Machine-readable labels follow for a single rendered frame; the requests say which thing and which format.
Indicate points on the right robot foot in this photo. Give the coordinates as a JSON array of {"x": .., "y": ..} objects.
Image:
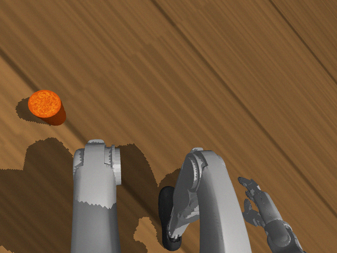
[{"x": 165, "y": 206}]

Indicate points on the cup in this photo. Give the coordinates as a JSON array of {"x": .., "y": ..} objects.
[{"x": 47, "y": 106}]

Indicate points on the right robot hand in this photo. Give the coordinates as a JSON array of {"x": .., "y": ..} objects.
[{"x": 267, "y": 209}]

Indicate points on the right robot arm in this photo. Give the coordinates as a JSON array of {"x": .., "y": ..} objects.
[{"x": 281, "y": 238}]

